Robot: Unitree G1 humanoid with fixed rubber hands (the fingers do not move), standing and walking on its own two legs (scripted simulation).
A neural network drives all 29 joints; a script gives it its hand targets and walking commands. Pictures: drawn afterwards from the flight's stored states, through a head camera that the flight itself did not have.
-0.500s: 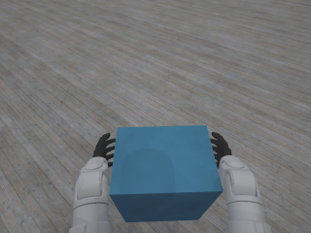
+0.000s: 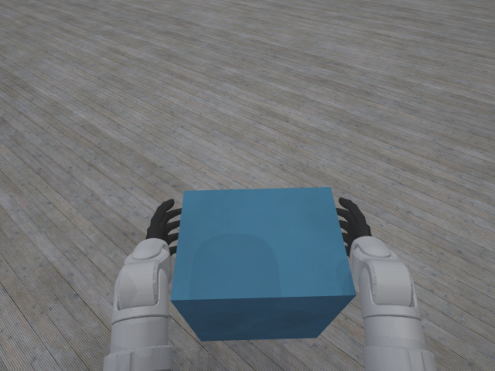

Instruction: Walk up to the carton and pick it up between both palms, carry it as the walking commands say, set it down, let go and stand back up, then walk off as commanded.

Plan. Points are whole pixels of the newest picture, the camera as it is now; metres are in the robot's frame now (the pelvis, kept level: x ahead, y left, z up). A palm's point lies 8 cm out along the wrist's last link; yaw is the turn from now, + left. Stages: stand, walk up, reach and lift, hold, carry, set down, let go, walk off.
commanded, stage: carry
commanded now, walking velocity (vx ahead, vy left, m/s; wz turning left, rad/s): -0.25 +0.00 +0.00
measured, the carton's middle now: (258, 273) +0.28 +0.00 -0.01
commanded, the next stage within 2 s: none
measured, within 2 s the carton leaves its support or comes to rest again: neither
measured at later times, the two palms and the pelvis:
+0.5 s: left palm (118, 337) +0.16 +0.18 +0.08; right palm (372, 329) +0.15 -0.13 +0.08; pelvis -0.11 +0.03 +0.00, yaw -1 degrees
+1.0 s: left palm out of the picture +0.00 +0.13 +0.09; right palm out of the picture -0.05 -0.18 +0.08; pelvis -0.28 +0.02 +0.01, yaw -6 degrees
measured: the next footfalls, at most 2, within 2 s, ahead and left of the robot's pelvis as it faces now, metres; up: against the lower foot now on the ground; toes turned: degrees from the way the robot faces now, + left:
left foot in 0.44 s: -0.08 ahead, +0.12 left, +0.00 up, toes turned +4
right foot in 0.82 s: -0.23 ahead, -0.09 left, +0.00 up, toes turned -8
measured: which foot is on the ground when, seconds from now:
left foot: down 0.00-0.20, up 0.22-0.42, down 0.44-0.84, up 0.86-1.00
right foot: down 0.00-0.46, up 0.48-0.80, down 0.82-1.00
